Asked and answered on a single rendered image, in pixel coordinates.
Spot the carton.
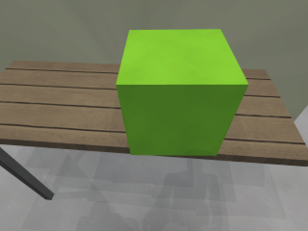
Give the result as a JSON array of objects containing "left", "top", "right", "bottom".
[{"left": 115, "top": 29, "right": 249, "bottom": 156}]

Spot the table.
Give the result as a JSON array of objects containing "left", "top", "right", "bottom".
[{"left": 0, "top": 60, "right": 308, "bottom": 200}]

